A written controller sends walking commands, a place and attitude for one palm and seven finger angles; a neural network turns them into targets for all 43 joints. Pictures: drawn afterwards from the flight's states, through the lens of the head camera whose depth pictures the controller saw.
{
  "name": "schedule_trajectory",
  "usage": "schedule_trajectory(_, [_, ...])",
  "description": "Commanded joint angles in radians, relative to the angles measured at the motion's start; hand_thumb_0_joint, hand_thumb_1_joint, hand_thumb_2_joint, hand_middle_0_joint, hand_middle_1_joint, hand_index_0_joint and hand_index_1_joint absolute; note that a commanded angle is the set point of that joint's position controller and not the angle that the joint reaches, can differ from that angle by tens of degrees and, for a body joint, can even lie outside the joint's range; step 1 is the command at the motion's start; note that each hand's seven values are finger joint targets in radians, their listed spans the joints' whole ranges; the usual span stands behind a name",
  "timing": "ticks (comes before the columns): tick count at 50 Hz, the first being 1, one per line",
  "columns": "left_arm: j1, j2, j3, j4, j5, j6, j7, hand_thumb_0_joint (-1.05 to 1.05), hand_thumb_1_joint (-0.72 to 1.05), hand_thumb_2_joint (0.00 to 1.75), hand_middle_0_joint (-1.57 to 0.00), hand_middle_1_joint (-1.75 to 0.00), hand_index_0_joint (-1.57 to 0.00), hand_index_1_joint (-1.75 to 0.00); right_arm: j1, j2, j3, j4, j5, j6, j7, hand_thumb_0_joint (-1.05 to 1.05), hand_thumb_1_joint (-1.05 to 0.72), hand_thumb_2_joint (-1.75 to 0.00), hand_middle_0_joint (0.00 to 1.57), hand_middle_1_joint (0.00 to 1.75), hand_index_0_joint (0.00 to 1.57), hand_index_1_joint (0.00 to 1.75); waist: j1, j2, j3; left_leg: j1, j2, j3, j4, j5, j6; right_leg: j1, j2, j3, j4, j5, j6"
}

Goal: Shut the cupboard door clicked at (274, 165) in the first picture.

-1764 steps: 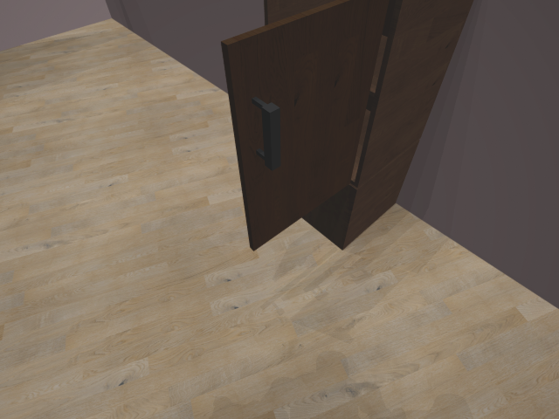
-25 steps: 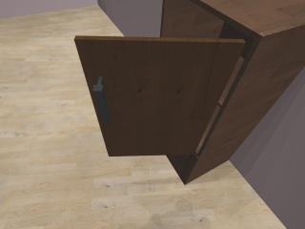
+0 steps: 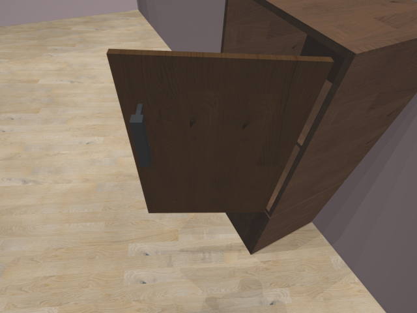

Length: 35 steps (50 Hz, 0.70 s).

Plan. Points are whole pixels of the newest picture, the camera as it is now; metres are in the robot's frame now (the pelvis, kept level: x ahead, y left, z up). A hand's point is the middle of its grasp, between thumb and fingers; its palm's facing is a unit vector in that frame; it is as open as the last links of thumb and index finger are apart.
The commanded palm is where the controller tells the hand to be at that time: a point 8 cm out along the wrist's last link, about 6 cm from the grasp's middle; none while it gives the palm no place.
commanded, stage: raise the hand and make a fist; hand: left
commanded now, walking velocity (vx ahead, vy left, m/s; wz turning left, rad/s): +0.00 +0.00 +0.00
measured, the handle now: (142, 136) +0.45 +0.19 +0.07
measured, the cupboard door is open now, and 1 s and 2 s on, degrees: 65 65 65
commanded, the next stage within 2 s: bring the fist close to the handle in 1.98 s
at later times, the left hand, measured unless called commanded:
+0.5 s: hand out of the picture +0.11 +0.18 -0.07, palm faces +0.17 -0.99 -0.01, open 6.1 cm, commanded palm +0.10 +0.23 -0.03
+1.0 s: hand (100, 275) +0.17 +0.20 +0.02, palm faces +0.19 -0.98 -0.07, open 3.8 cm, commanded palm +0.14 +0.23 +0.01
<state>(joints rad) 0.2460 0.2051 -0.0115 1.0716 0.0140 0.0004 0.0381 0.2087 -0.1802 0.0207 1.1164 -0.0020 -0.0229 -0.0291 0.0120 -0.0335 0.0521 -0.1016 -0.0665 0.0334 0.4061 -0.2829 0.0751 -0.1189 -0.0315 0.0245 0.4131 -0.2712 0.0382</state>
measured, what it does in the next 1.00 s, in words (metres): lowers itself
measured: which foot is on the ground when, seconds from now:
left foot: down 0.00-1.00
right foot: down 0.00-1.00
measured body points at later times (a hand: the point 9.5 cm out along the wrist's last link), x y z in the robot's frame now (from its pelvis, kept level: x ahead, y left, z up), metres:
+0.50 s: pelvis -0.06 -0.04 -0.08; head -0.02 -0.03 +0.37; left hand +0.10 +0.23 -0.06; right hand +0.17 -0.29 -0.12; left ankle -0.04 +0.07 -0.74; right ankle +0.02 -0.10 -0.74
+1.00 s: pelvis -0.03 -0.02 -0.06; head +0.03 -0.03 +0.39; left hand +0.16 +0.25 +0.02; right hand +0.14 -0.25 -0.14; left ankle -0.04 +0.07 -0.74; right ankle +0.02 -0.10 -0.74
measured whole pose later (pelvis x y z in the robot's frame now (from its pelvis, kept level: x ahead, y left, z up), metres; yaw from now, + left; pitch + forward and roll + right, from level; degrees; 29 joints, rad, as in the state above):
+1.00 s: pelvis -0.03 -0.02 -0.06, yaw +3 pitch +11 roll -1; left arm 0.46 0.22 0.22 -0.15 -0.31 -0.34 -0.18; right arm 0.32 -0.25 0.02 0.52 0.03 -0.23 -0.05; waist 0.02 0.03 -0.10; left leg -0.68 -0.06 -0.03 0.99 -0.50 0.04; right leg -0.73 0.05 -0.09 0.94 -0.40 -0.07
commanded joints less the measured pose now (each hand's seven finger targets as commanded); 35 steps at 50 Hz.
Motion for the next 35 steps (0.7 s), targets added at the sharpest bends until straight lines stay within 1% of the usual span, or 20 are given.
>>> schedule_trajectory(1, [0.044,0.112,0.020,-0.036,-0.003,-0.016,0.007,0.00,0.90,0.90,-0.20,-0.30,-0.20,-0.30,0.035,-0.137,-0.028,-0.025,-0.002,-0.015,-0.007,0.00,-0.90,-0.90,0.20,0.30,0.20,0.30,-0.005,0.025,0.005,-0.035,0.157,-0.124,-0.080,0.308,-0.020,-0.005,-0.078,0.052,-0.039,0.220,-0.064])
schedule_trajectory(2, [0.045,0.114,0.020,-0.035,-0.004,-0.017,0.007,0.00,0.90,0.90,-0.20,-0.30,-0.20,-0.30,0.037,-0.138,-0.029,-0.025,-0.002,-0.015,-0.007,0.00,-0.90,-0.90,0.20,0.30,0.20,0.30,-0.006,0.028,-0.004,-0.031,0.157,-0.124,-0.082,0.297,-0.022,-0.004,-0.080,0.054,-0.040,0.216,-0.064])
schedule_trajectory(3, [0.099,0.094,0.012,-0.004,0.014,-0.040,0.043,0.00,0.90,0.90,-0.20,-0.30,-0.20,-0.30,0.024,-0.148,-0.027,-0.088,0.006,-0.021,-0.001,0.00,-0.90,-0.90,0.20,0.30,0.20,0.30,-0.006,0.087,0.004,-0.054,0.175,-0.102,0.088,0.677,-0.064,-0.062,-0.096,0.043,0.033,0.474,-0.034])
schedule_trajectory(4, [-0.795,0.777,0.573,-1.633,-0.057,-0.301,0.104,0.00,0.90,0.90,-0.20,-0.30,-0.20,-0.30,0.199,-0.358,-0.092,-0.339,0.029,-0.222,-0.082,0.00,-0.90,-0.90,0.20,0.30,0.20,0.30,-0.172,0.182,-0.444,0.347,0.166,-0.230,0.160,0.916,-0.111,-0.110,0.037,-0.111,0.399,0.408,-0.048])
schedule_trajectory(5, [0.018,0.192,0.073,-1.243,-0.099,-0.213,0.120,0.00,0.90,0.90,-0.22,-0.32,-0.22,-0.32,0.104,-0.222,0.002,-0.343,0.101,-0.319,-0.113,0.00,-0.90,-0.90,0.20,0.30,0.20,0.30,-0.088,0.467,-0.458,0.411,0.195,-0.235,0.153,0.870,-0.126,-0.281,0.067,-0.124,0.697,-0.059,-0.047])
schedule_trajectory(6, [0.039,0.180,0.135,-1.228,-0.145,-0.158,0.164,0.00,0.90,0.90,-0.24,-0.34,-0.24,-0.34,0.059,-0.229,-0.014,-0.287,0.089,-0.326,-0.108,0.00,-0.90,-0.90,0.20,0.30,0.20,0.30,-0.031,0.408,-0.412,0.238,0.178,-0.231,0.112,0.835,-0.167,-0.212,0.035,-0.097,0.809,-0.101,-0.066])
schedule_trajectory(7, [0.245,-0.145,-0.076,-1.002,-0.152,-0.058,0.116,0.00,0.90,0.90,-0.25,-0.36,-0.25,-0.36,0.051,-0.131,-0.025,-0.299,0.077,-0.321,-0.052,0.00,-0.90,-0.90,0.20,0.30,0.20,0.30,-0.061,0.281,-0.199,0.009,0.173,-0.192,-0.037,0.643,-0.125,-0.322,0.018,-0.095,0.707,-0.139,-0.054])
schedule_trajectory(8, [-0.057,-0.028,-0.017,-1.237,-0.163,-0.105,0.102,0.00,0.90,0.90,-0.27,-0.38,-0.27,-0.38,0.060,-0.185,-0.074,-0.384,0.048,-0.327,-0.007,0.00,-0.90,-0.90,0.20,0.30,0.20,0.30,-0.076,0.210,-0.125,-0.044,0.136,-0.148,0.011,0.555,-0.108,-0.393,0.008,-0.094,0.520,-0.116,-0.054])
schedule_trajectory(9, [0.005,0.007,0.042,-1.232,-0.173,-0.146,0.079,0.00,0.90,0.90,-0.29,-0.40,-0.29,-0.40,0.035,-0.179,-0.099,-0.438,0.028,-0.348,0.005,0.00,-0.90,-0.90,0.20,0.30,0.20,0.30,-0.053,0.181,-0.113,-0.122,0.113,-0.132,0.098,0.467,-0.111,-0.386,0.002,-0.106,0.416,-0.107,-0.064])
schedule_trajectory(11, [0.182,0.014,0.124,-0.981,-0.178,-0.227,0.012,0.00,0.90,0.90,-0.33,-0.44,-0.33,-0.44,0.036,-0.175,-0.097,-0.473,0.024,-0.346,0.011,0.00,-0.90,-0.90,0.20,0.30,0.20,0.30,-0.031,-0.053,0.008,-0.340,0.059,-0.116,0.225,0.204,-0.131,-0.381,0.004,-0.106,0.214,-0.003,-0.079])
schedule_trajectory(12, [0.284,-0.010,0.138,-0.870,-0.202,-0.293,-0.042,0.00,0.90,0.90,-0.35,-0.46,-0.35,-0.46,0.028,-0.170,-0.088,-0.507,0.021,-0.335,0.017,0.00,-0.90,-0.90,0.20,0.30,0.20,0.30,-0.026,-0.267,0.011,-0.459,0.041,-0.104,0.297,0.075,-0.120,-0.409,-0.014,-0.058,0.189,-0.074,-0.073])
schedule_trajectory(13, [0.361,-0.014,0.172,-0.839,-0.242,-0.374,-0.106,0.00,0.90,0.90,-0.36,-0.48,-0.36,-0.48,0.005,-0.175,-0.090,-0.533,0.018,-0.327,0.021,0.00,-0.90,-0.90,0.20,0.30,0.20,0.30,-0.010,-0.369,0.004,-0.572,0.027,-0.093,0.355,-0.034,-0.117,-0.431,-0.035,-0.006,0.192,-0.162,-0.068])
schedule_trajectory(14, [0.369,0.019,0.223,-0.844,-0.275,-0.452,-0.178,0.00,0.90,0.90,-0.38,-0.50,-0.38,-0.50,-0.023,-0.187,-0.094,-0.559,0.017,-0.320,0.026,0.00,-0.90,-0.90,0.20,0.30,0.20,0.30,0.008,-0.344,-0.037,-0.643,0.011,-0.070,0.400,-0.085,-0.120,-0.449,-0.041,0.015,0.226,-0.240,-0.087])
schedule_trajectory(16, [0.406,0.138,0.351,-0.820,-0.342,-0.560,-0.340,0.00,0.90,0.90,-0.42,-0.54,-0.42,-0.54,-0.031,-0.212,-0.101,-0.627,0.040,-0.307,0.042,0.00,-0.90,-0.90,0.20,0.30,0.20,0.30,0.033,-0.316,-0.139,-0.769,-0.003,-0.048,0.524,-0.102,-0.104,-0.360,-0.081,0.155,0.321,-0.034,-0.067])
schedule_trajectory(17, [0.454,0.111,0.336,-0.830,-0.351,-0.570,-0.381,0.00,0.90,0.90,-0.44,-0.56,-0.44,-0.56,-0.076,-0.198,-0.098,-0.664,0.031,-0.294,0.040,0.00,-0.90,-0.90,0.20,0.30,0.20,0.30,0.056,-0.307,-0.156,-0.845,-0.016,-0.040,0.547,-0.151,-0.095,-0.352,-0.085,0.202,0.323,-0.070,-0.044])
schedule_trajectory(22, [0.152,0.214,0.395,-1.226,-0.371,-0.534,-0.326,0.00,0.90,0.90,-0.53,-0.66,-0.53,-0.66,-0.137,-0.186,-0.090,-0.811,0.033,-0.284,0.026,0.00,-0.90,-0.90,0.20,0.30,0.20,0.30,0.064,0.152,-0.311,-0.797,-0.004,-0.030,0.529,-0.261,-0.064,-0.454,-0.034,0.196,0.332,-0.553,-0.076])
schedule_trajectory(26, [-0.089,0.169,0.272,-1.531,-0.324,-0.642,-0.217,0.00,0.90,0.90,-0.60,-0.74,-0.60,-0.74,-0.063,-0.173,-0.072,-0.779,0.017,-0.318,-0.005,0.00,-0.90,-0.90,0.20,0.30,0.20,0.30,-0.041,0.134,-0.391,-0.705,0.027,-0.073,0.572,-0.242,-0.036,-0.549,0.008,0.137,0.393,-0.452,-0.073])
schedule_trajectory(30, [-0.016,0.139,0.154,-1.429,-0.308,-0.657,-0.276,0.00,0.90,0.90,-0.68,-0.82,-0.68,-0.82,-0.024,-0.202,-0.059,-0.723,0.025,-0.341,-0.035,0.00,-0.90,-0.90,0.20,0.30,0.20,0.30,-0.094,0.077,-0.307,-0.750,0.039,-0.088,0.615,-0.235,-0.028,-0.567,0.011,0.134,0.373,-0.426,-0.065])
schedule_trajectory(32, [0.024,0.155,0.153,-1.300,-0.314,-0.576,-0.330,0.00,0.90,0.90,-0.71,-0.86,-0.71,-0.86,-0.017,-0.209,-0.054,-0.714,0.038,-0.330,-0.050,0.00,-0.90,-0.90,0.20,0.30,0.20,0.30,-0.096,0.035,-0.244,-0.793,0.041,-0.087,0.613,-0.246,-0.027,-0.545,0.004,0.147,0.333,-0.462,-0.057])
schedule_trajectory(35, [0.126,0.206,0.245,-1.187,-0.339,-0.385,-0.372,0.00,0.90,0.90,-0.77,-0.92,-0.77,-0.92,-0.025,-0.207,-0.054,-0.752,0.062,-0.289,-0.059,0.00,-0.90,-0.90,0.20,0.30,0.20,0.30,-0.027,-0.047,-0.265,-0.823,0.041,-0.075,0.586,-0.231,-0.033,-0.418,-0.032,0.201,0.267,-0.490,-0.033])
